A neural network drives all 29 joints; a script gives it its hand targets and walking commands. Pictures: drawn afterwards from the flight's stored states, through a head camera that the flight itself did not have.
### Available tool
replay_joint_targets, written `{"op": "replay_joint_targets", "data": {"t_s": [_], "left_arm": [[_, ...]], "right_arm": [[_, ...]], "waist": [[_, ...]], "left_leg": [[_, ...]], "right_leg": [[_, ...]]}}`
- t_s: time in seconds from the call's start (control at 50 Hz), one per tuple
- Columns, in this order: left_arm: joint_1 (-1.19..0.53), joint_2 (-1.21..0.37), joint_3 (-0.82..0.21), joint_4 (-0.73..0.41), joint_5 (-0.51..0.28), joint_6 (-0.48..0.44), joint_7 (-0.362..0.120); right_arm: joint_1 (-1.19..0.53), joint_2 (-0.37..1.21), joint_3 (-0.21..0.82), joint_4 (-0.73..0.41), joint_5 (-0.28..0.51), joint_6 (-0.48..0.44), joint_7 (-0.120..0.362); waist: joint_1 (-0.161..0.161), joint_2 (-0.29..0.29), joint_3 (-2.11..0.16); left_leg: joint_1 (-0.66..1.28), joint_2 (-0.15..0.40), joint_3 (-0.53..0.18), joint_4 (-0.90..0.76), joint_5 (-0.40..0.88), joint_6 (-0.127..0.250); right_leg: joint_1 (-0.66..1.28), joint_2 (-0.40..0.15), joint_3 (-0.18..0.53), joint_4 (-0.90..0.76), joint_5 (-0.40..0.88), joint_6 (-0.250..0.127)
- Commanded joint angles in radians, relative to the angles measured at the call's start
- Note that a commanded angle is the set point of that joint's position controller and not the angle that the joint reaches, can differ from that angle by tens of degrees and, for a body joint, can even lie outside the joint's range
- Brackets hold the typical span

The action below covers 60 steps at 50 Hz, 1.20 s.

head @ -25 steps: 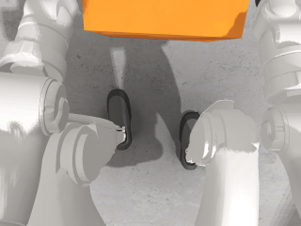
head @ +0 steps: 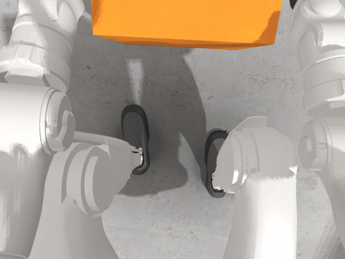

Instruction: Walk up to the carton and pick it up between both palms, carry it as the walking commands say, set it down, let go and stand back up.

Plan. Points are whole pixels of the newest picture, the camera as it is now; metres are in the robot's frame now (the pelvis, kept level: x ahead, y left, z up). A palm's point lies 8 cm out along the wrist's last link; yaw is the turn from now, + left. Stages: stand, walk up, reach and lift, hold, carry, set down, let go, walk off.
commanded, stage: reach and lift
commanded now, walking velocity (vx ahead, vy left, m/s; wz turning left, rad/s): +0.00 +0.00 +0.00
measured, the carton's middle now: out of the picture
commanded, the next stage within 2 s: none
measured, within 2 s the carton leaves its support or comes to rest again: leaves its support in 0.22 s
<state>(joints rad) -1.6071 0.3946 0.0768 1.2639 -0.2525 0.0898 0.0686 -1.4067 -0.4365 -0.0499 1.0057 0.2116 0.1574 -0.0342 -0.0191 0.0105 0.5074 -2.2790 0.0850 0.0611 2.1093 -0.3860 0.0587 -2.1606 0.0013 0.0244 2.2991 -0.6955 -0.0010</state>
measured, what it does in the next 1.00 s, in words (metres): stands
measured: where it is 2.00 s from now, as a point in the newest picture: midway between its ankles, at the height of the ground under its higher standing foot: (177, 163)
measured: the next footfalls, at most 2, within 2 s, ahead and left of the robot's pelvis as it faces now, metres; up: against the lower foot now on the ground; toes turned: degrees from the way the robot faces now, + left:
none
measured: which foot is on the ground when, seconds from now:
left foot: down 0.00-1.00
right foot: down 0.00-1.00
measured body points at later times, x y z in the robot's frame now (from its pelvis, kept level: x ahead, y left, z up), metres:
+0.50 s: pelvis -0.01 +0.00 +0.00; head +0.36 -0.02 +0.24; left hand +0.59 +0.17 -0.14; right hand +0.54 -0.20 -0.17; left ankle +0.17 +0.11 -0.33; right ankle +0.09 -0.12 -0.33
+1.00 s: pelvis -0.01 +0.00 +0.03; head +0.35 -0.02 +0.28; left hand +0.58 +0.16 -0.09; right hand +0.55 -0.20 -0.11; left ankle +0.17 +0.11 -0.33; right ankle +0.09 -0.12 -0.33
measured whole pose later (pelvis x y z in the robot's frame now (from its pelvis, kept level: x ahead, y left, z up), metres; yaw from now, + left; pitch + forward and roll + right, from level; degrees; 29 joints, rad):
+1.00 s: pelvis -0.01 +0.00 +0.03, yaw -1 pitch +27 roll +1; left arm -1.52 0.40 0.13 0.92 -0.25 0.30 0.17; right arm -1.45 -0.41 -0.06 0.85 0.23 0.35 -0.15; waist -0.02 0.00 0.52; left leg -2.13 0.08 0.06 2.04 -0.38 0.05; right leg -2.02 0.01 0.03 2.21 -0.66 0.00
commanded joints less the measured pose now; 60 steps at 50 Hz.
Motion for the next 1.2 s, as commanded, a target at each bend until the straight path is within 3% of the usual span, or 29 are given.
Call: {"op": "replay_joint_targets", "data": {"t_s": [0.0,0.02,0.04,0.08,0.1,0.14,0.18,0.24,0.26,0.3,0.36,0.42,0.44,0.48,0.5,0.58,0.64,0.68,0.7,0.72,0.8,0.88,0.94,0.96,1.02,1.06,1.08,1.1,1.18], "left_arm": [[-0.400,-0.749,-0.152,-0.316,-0.042,-0.009,-0.165],[-0.424,-0.774,-0.175,-0.321,-0.071,-0.005,-0.166],[-0.416,-0.757,-0.195,-0.357,-0.083,-0.010,-0.158],[-0.417,-0.810,-0.207,-0.341,-0.090,0.003,-0.165],[-0.445,-0.788,-0.212,-0.398,-0.106,0.002,-0.157],[-0.488,-0.798,-0.269,-0.489,-0.164,0.008,-0.154],[-0.505,-0.765,-0.237,-0.488,-0.137,0.014,-0.140],[-0.447,-0.853,-0.248,-0.444,-0.129,0.048,-0.149],[-0.436,-0.850,-0.232,-0.442,-0.121,0.055,-0.147],[-0.461,-0.885,-0.235,-0.421,-0.124,0.066,-0.154],[-0.569,-0.843,-0.261,-0.578,-0.148,0.080,-0.145],[-0.449,-0.906,-0.224,-0.477,-0.101,0.101,-0.163],[-0.463,-0.922,-0.218,-0.468,-0.092,0.101,-0.165],[-0.555,-0.907,-0.218,-0.569,-0.127,0.091,-0.171],[-0.567,-0.925,-0.250,-0.611,-0.130,0.110,-0.173],[-0.474,-0.989,-0.216,-0.444,-0.079,0.135,-0.180],[-0.442,-1.031,-0.236,-0.508,-0.101,0.136,-0.198],[-0.482,-1.003,-0.217,-0.593,-0.100,0.152,-0.195],[-0.455,-1.016,-0.235,-0.577,-0.095,0.161,-0.194],[-0.480,-1.008,-0.237,-0.639,-0.103,0.158,-0.191],[-0.495,-1.010,-0.249,-0.756,-0.088,0.185,-0.195],[-0.473,-1.012,-0.204,-0.614,-0.035,0.197,-0.220],[-0.503,-1.038,-0.224,-0.712,-0.037,0.198,-0.222],[-0.467,-1.062,-0.241,-0.640,-0.046,0.209,-0.233],[-0.399,-1.103,-0.259,-0.679,-0.032,0.227,-0.246],[-0.439,-1.076,-0.239,-0.725,-0.025,0.234,-0.245],[-0.444,-1.060,-0.215,-0.655,0.003,0.244,-0.246],[-0.456,-1.089,-0.254,-0.754,-0.029,0.248,-0.245],[-0.477,-1.054,-0.211,-0.756,0.020,0.261,-0.253]], "right_arm": [[-0.870,0.861,0.300,-0.465,0.184,-0.069,0.215],[-0.874,0.829,0.300,-0.445,0.182,-0.071,0.210],[-0.830,0.883,0.312,-0.436,0.189,-0.058,0.202],[-0.820,0.874,0.299,-0.471,0.177,-0.064,0.186],[-0.889,0.854,0.321,-0.581,0.195,-0.068,0.174],[-0.880,0.816,0.316,-0.602,0.202,-0.062,0.159],[-0.898,0.823,0.309,-0.563,0.206,-0.053,0.155],[-0.913,0.771,0.284,-0.605,0.188,-0.051,0.149],[-0.931,0.803,0.318,-0.628,0.198,-0.046,0.149],[-0.913,0.846,0.318,-0.594,0.190,-0.030,0.160],[-0.983,0.846,0.317,-0.658,0.225,-0.014,0.172],[-0.999,0.874,0.312,-0.687,0.202,-0.006,0.182],[-0.989,0.882,0.294,-0.630,0.210,-0.005,0.180],[-1.000,0.885,0.299,-0.676,0.188,0.004,0.186],[-0.979,0.881,0.287,-0.689,0.193,0.013,0.188],[-0.972,0.892,0.256,-0.605,0.193,0.012,0.202],[-0.966,0.905,0.274,-0.691,0.165,0.022,0.211],[-1.007,0.956,0.291,-0.775,0.212,0.038,0.214],[-1.018,0.907,0.292,-0.836,0.194,0.026,0.208],[-0.995,0.947,0.289,-0.759,0.215,0.041,0.216],[-1.023,0.946,0.294,-0.891,0.216,0.062,0.215],[-0.855,1.035,0.224,-0.601,0.149,0.097,0.233],[-0.864,1.061,0.254,-0.663,0.170,0.103,0.238],[-0.830,1.080,0.250,-0.615,0.139,0.116,0.245],[-0.907,1.058,0.293,-0.787,0.177,0.105,0.245],[-0.908,1.097,0.315,-0.768,0.170,0.126,0.254],[-0.897,1.127,0.281,-0.690,0.163,0.131,0.250],[-0.909,1.101,0.296,-0.808,0.184,0.131,0.251],[-0.865,1.126,0.259,-0.706,0.136,0.159,0.263]], "waist": [[0.086,-0.132,-1.541],[0.031,-0.110,-1.604],[0.055,-0.135,-1.697],[0.005,-0.117,-1.707],[0.034,-0.119,-1.837],[-0.038,-0.081,-1.939],[0.003,-0.075,-1.946],[-0.038,-0.036,-1.970],[0.013,-0.074,-1.963],[-0.026,-0.076,-1.902],[-0.009,-0.036,-2.044],[0.019,-0.070,-2.012],[0.031,-0.005,-1.947],[-0.008,-0.101,-2.009],[-0.033,-0.027,-2.127],[-0.006,0.019,-1.953],[-0.033,-0.029,-2.085],[0.028,-0.011,-2.211],[-0.017,-0.029,-2.257],[0.017,0.018,-2.258],[0.012,-0.006,-2.416],[0.011,-0.011,-2.151],[0.024,0.032,-2.303],[-0.015,-0.072,-2.270],[0.039,-0.006,-2.413],[0.074,-0.072,-2.453],[0.060,-0.077,-2.409],[0.033,-0.050,-2.521],[0.043,-0.046,-2.447]], "left_leg": [[0.966,-0.122,-0.038,0.050,0.385,0.018],[1.056,-0.123,-0.049,0.068,0.432,0.015],[1.088,-0.125,-0.040,0.073,0.453,0.021],[1.069,-0.123,-0.043,0.078,0.475,0.026],[1.074,-0.135,-0.020,0.066,0.475,0.015],[1.187,-0.141,-0.036,0.060,0.500,0.009],[1.189,-0.138,-0.034,0.047,0.483,0.003],[1.211,-0.137,-0.032,0.029,0.431,-0.012],[1.208,-0.144,-0.026,0.031,0.458,-0.001],[1.166,-0.142,-0.033,0.009,0.396,0.002],[1.271,-0.147,-0.036,-0.009,0.405,-0.005],[1.201,-0.148,-0.021,-0.029,0.374,-0.003],[1.160,-0.148,-0.011,-0.026,0.359,-0.001],[1.128,-0.151,-0.010,-0.025,0.341,-0.005],[1.235,-0.156,-0.022,-0.033,0.362,-0.010],[1.175,-0.153,-0.019,-0.057,0.301,-0.015],[1.253,-0.167,-0.033,-0.046,0.377,-0.010],[1.293,-0.171,-0.021,-0.082,0.398,-0.009],[1.322,-0.171,-0.039,-0.056,0.451,-0.017],[1.324,-0.174,-0.015,-0.054,0.419,-0.019],[1.348,-0.191,0.001,-0.077,0.447,-0.017],[1.191,-0.178,-0.005,-0.121,0.316,-0.016],[1.325,-0.188,0.005,-0.132,0.369,-0.016],[1.287,-0.181,-0.010,-0.143,0.349,-0.016],[1.323,-0.186,0.004,-0.151,0.415,-0.020],[1.267,-0.196,0.025,-0.150,0.380,-0.021],[1.258,-0.181,0.015,-0.168,0.331,-0.013],[1.361,-0.186,0.002,-0.182,0.385,-0.016],[1.373,-0.187,0.008,-0.175,0.358,-0.016]], "right_leg": [[0.373,0.078,-0.067,-0.270,0.448,0.031],[0.365,0.075,-0.079,-0.267,0.465,0.025],[0.428,0.079,-0.079,-0.266,0.488,0.032],[0.430,0.085,-0.078,-0.276,0.509,0.030],[0.559,0.088,-0.071,-0.282,0.561,0.030],[0.563,0.086,-0.087,-0.277,0.557,0.024],[0.556,0.094,-0.090,-0.283,0.534,0.020],[0.552,0.081,-0.104,-0.309,0.480,0.010],[0.527,0.088,-0.101,-0.301,0.481,0.013],[0.513,0.093,-0.103,-0.315,0.448,0.016],[0.548,0.082,-0.098,-0.322,0.450,0.005],[0.559,0.085,-0.105,-0.340,0.432,0.015],[0.505,0.082,-0.091,-0.335,0.399,0.009],[0.611,0.085,-0.096,-0.350,0.422,0.013],[0.603,0.088,-0.113,-0.333,0.444,0.005],[0.501,0.082,-0.119,-0.358,0.362,0.001],[0.528,0.088,-0.118,-0.355,0.401,0.011],[0.620,0.098,-0.106,-0.360,0.445,0.013],[0.622,0.096,-0.123,-0.345,0.506,0.011],[0.588,0.095,-0.100,-0.357,0.447,0.008],[0.700,0.108,-0.103,-0.397,0.500,0.014],[0.565,0.106,-0.107,-0.414,0.409,0.019],[0.603,0.105,-0.096,-0.431,0.415,0.017],[0.622,0.105,-0.121,-0.437,0.420,0.030],[0.705,0.115,-0.099,-0.444,0.496,0.020],[0.768,0.119,-0.078,-0.452,0.501,0.031],[0.753,0.116,-0.101,-0.452,0.444,0.038],[0.759,0.122,-0.103,-0.460,0.488,0.037],[0.645,0.121,-0.103,-0.483,0.415,0.029]]}}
